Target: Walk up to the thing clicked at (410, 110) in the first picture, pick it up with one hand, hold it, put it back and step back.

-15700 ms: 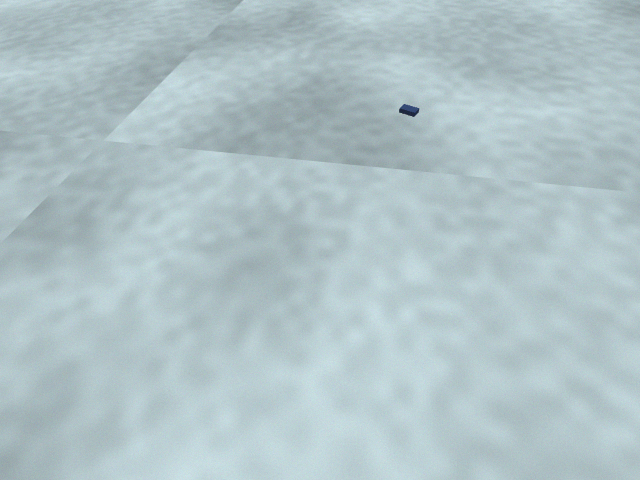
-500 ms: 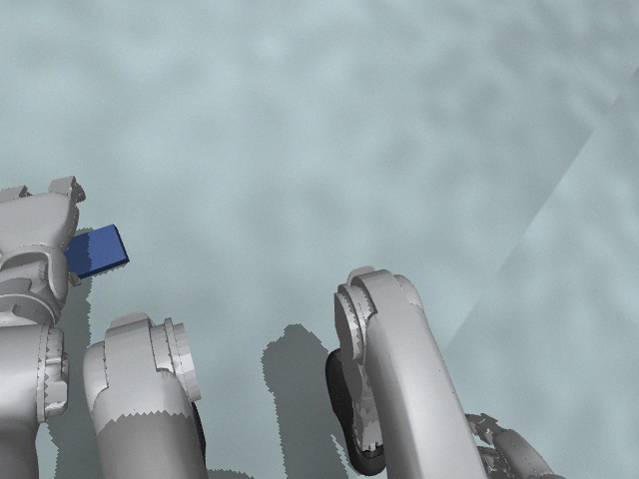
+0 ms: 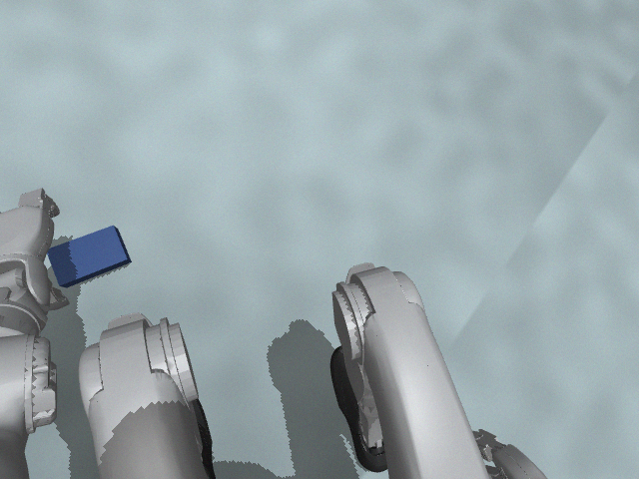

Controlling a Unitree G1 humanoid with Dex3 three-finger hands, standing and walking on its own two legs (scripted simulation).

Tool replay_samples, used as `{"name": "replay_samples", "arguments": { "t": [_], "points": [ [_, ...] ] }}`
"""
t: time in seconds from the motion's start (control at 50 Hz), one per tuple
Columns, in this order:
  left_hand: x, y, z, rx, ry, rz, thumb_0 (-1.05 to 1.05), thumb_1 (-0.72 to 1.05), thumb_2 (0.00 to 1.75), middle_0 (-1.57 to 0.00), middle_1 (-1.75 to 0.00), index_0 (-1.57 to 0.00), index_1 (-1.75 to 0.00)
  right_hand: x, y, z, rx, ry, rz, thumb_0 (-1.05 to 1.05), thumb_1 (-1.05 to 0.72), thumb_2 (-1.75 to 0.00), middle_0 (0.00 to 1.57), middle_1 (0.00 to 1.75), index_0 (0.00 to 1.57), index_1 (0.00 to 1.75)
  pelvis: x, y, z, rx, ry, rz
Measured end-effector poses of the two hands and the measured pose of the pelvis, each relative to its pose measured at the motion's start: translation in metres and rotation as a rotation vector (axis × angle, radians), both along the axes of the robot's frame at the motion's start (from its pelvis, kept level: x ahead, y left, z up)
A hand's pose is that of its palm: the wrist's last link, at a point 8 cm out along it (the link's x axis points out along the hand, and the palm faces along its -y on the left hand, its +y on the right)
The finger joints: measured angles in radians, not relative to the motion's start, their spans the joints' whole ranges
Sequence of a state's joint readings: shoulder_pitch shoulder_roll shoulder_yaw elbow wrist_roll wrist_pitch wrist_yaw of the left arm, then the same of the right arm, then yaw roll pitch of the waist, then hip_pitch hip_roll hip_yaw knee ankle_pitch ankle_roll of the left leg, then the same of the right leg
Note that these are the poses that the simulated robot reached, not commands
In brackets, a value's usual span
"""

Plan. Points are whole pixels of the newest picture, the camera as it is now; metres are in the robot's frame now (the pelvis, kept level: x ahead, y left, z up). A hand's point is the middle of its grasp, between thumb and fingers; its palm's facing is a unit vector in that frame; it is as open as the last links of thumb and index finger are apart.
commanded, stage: rest palm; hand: left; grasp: from above
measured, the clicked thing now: (90, 256) +0.44 +0.28 -0.30
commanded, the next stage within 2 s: close in 1.52 s
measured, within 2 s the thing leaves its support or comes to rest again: neither
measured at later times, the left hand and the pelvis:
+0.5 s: hand (73, 251) +0.44 +0.28 -0.24, palm faces -0.40 -0.13 -0.91, open 14.0 cm; pelvis +0.00 +0.01 -0.01, yaw -3 degrees
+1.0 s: hand (79, 254) +0.44 +0.28 -0.25, palm faces -0.39 -0.11 -0.92, open 14.1 cm; pelvis +0.00 +0.02 -0.02, yaw -6 degrees
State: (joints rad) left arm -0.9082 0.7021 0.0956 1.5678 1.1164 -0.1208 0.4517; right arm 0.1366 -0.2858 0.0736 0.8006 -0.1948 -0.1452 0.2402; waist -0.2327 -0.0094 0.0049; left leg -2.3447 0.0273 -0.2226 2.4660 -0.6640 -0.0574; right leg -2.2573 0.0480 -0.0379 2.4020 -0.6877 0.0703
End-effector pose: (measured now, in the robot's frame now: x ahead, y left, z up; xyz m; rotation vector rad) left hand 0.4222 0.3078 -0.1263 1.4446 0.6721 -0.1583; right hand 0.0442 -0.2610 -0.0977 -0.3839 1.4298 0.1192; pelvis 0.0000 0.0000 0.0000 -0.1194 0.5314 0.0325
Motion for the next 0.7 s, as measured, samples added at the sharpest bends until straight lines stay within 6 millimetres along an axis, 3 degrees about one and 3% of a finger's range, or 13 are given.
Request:
{"name": "replay_samples", "arguments": {
  "t": [0.16, 0.3, 0.54, 0.7],
  "points": [
    [-0.004, -0.025, -0.024, -0.097, -0.054, -0.159, 0.0, -0.44, 0.88, -0.16, -0.96, -0.18, -0.94, 0.016, -0.005, 0.017, -0.087, -0.041, 0.065, 0.0, -0.91, -0.89, 0.2, 0.3, 0.2, 0.3, -0.001, 0.004, -0.003, -0.028, -0.031, -0.004],
    [0.001, -0.037, -0.041, -0.048, -0.12, -0.195, 0.0, -0.47, 0.91, -0.13, -0.95, -0.14, -0.94, 0.017, -0.008, 0.027, -0.125, -0.046, 0.093, 0.0, -0.9, -0.9, 0.2, 0.3, 0.2, 0.3, 0.001, 0.008, -0.008, -0.045, -0.031, -0.012],
    [0.023, -0.02, -0.057, -0.006, -0.086, 0.007, 0.0, -0.47, 0.92, -0.12, -0.94, -0.12, -0.94, -0.004, 0.011, 0.02, -0.01, 0.031, 0.136, 0.0, -0.9, -0.9, 0.2, 0.3, 0.2, 0.3, 0.005, 0.013, -0.012, -0.065, -0.021, -0.027],
    [0.021, -0.014, -0.07, -0.054, -0.037, -0.013, 0.0, -0.49, 0.93, -0.11, -0.97, -0.11, -0.97, -0.018, 0.031, 0.015, 0.052, 0.08, 0.141, 0.0, -0.91, -0.9, 0.2, 0.3, 0.2, 0.3, 0.008, 0.014, -0.012, -0.077, -0.038, -0.032]
  ]
}}
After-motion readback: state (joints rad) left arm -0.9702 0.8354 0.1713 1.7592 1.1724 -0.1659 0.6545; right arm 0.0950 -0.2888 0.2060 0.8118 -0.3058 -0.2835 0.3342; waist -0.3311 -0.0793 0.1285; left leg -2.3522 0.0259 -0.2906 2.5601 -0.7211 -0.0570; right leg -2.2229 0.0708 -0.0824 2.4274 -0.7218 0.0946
